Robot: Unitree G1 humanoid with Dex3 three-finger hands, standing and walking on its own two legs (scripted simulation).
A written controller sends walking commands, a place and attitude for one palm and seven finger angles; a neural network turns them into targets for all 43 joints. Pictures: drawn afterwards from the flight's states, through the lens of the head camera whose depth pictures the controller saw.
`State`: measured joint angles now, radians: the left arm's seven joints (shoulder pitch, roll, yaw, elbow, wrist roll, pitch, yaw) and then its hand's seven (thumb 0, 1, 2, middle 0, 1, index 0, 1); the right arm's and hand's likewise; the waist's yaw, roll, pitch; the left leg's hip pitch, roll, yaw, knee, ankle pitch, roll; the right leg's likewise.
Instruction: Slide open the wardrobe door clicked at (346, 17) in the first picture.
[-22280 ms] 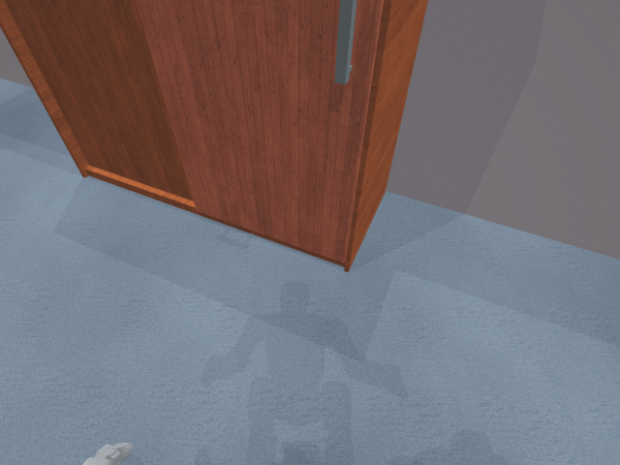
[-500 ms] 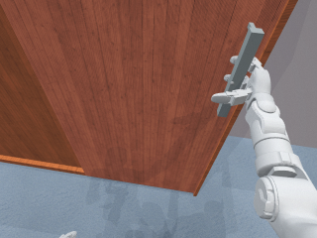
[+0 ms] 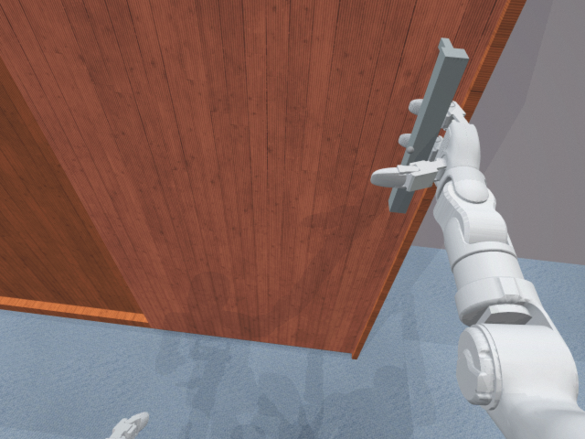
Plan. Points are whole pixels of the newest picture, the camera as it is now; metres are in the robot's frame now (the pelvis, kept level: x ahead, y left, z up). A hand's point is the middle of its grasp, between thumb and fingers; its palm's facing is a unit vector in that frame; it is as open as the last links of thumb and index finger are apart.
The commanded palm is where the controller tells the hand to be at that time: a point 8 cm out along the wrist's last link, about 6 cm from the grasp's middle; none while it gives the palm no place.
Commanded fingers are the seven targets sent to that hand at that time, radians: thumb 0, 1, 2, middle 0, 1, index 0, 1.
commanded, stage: slide the fingers in behind the handle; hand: right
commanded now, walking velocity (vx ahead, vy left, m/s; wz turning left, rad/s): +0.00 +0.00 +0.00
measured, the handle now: (418, 135) +0.52 -0.12 +0.18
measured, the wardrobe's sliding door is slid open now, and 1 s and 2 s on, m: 0.00 0.00 0.00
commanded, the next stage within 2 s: grip the handle and tug to test in 0.26 s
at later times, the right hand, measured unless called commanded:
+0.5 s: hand (409, 147) +0.47 -0.10 +0.19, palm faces +0.05 +1.00 +0.00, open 13.6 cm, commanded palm +0.44 -0.15 +0.19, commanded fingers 0.00 0.13 -0.46 0.34 1.25 0.34 1.25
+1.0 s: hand (410, 149) +0.47 -0.10 +0.19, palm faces +0.05 +1.00 +0.00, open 6.1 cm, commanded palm +0.45 -0.16 +0.19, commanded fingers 0.00 -0.90 -0.90 0.45 1.40 0.45 1.40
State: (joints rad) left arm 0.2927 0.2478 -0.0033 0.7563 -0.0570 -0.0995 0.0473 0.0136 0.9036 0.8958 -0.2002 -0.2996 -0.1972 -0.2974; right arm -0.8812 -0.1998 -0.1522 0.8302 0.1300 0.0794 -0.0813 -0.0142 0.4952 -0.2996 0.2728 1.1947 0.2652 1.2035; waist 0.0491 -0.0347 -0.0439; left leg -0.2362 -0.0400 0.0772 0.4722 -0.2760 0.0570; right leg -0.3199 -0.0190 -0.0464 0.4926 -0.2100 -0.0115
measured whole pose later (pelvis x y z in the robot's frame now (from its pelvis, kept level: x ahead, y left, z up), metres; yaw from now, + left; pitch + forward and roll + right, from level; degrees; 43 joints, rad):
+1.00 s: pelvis +0.00 -0.01 +0.00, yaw +1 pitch +3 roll +1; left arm 0.33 0.25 0.00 0.76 -0.05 -0.11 0.04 0.01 0.90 0.90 -0.20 -0.30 -0.20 -0.30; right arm -0.91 -0.23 -0.19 0.91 0.11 0.03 -0.07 0.00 -0.60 -0.77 0.41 1.36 0.42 1.36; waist 0.08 -0.03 -0.04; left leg -0.27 -0.04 0.06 0.48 -0.27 0.05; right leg -0.35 -0.02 -0.06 0.51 -0.21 -0.02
